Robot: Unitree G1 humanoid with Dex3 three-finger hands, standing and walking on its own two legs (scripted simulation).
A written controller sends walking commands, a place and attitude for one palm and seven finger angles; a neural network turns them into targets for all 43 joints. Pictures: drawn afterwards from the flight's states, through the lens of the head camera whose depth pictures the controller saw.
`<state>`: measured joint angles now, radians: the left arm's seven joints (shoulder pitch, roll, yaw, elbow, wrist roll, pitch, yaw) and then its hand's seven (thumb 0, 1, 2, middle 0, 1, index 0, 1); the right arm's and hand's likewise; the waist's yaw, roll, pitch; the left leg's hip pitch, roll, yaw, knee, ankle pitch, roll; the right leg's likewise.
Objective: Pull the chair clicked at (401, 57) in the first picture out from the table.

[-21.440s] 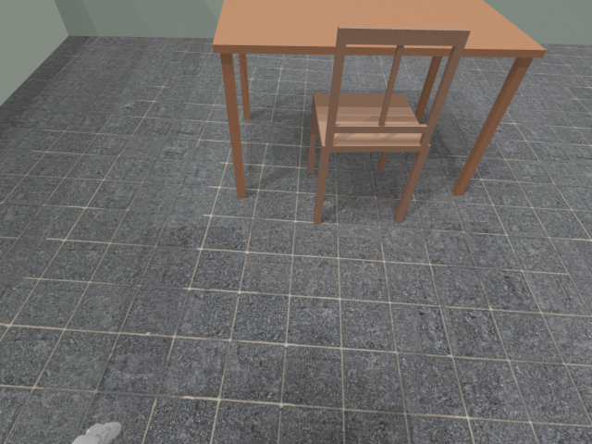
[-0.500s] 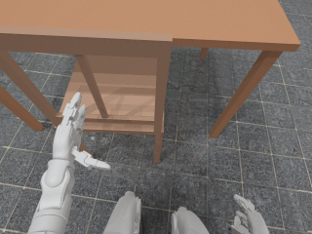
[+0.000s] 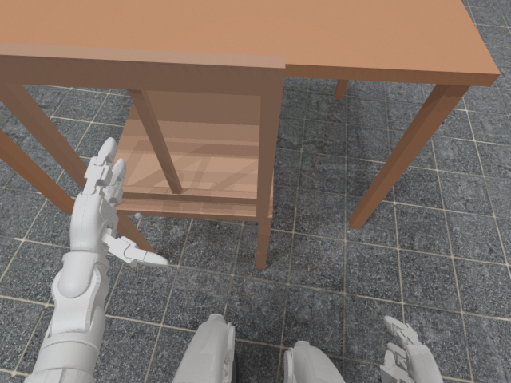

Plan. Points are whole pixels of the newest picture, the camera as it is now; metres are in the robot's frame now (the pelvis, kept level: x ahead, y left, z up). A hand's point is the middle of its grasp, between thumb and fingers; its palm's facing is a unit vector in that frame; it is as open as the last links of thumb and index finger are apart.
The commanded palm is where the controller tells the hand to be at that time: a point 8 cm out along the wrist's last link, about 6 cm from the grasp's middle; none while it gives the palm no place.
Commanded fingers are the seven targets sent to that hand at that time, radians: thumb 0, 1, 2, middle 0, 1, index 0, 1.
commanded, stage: aim the fingers beside a spindle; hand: left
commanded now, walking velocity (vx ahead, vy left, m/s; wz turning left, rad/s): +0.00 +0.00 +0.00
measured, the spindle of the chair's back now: (161, 149) +0.48 +0.20 +0.02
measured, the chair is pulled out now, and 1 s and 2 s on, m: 0.00 0.00 0.00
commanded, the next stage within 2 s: push the fingers through the gap in 1.48 s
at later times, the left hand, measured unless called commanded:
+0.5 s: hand (159, 234) +0.33 +0.17 +0.01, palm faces -0.04 -1.00 +0.01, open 16.9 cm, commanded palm +0.32 +0.24 +0.03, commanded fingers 0.00 -0.50 0.30 -0.06 -0.08 -0.06 -0.08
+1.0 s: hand (143, 207) +0.36 +0.20 +0.04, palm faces +0.09 -0.99 -0.09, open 16.9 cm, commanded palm +0.32 +0.23 +0.03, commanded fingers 0.00 -0.50 0.30 -0.06 -0.08 -0.06 -0.08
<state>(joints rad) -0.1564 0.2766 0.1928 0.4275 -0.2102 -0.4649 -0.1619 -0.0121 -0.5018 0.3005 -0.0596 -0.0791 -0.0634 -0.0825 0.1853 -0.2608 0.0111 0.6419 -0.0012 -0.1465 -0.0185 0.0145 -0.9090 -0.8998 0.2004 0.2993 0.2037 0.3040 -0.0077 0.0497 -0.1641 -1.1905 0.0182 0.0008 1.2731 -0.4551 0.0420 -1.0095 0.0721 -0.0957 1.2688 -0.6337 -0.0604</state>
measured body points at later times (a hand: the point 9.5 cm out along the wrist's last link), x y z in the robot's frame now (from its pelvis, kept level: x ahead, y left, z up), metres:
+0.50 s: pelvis +0.00 +0.01 +0.00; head +0.11 +0.02 +0.44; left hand +0.33 +0.23 +0.01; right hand +0.16 -0.25 -0.10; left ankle +0.08 +0.09 -0.62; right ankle -0.01 -0.09 -0.62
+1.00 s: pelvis +0.00 +0.00 +0.00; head +0.11 +0.01 +0.44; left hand +0.35 +0.25 +0.05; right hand +0.16 -0.24 -0.11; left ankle +0.08 +0.09 -0.62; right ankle -0.01 -0.09 -0.62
